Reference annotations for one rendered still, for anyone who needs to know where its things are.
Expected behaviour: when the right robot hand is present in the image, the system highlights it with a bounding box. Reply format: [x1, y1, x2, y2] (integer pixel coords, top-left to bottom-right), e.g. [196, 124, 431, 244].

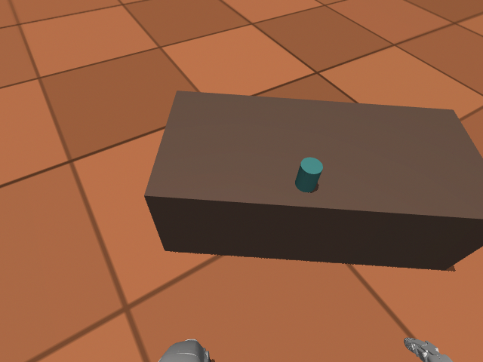
[404, 338, 453, 362]

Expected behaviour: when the can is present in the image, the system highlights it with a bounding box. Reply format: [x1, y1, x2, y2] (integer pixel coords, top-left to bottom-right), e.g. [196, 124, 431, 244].
[295, 158, 323, 192]

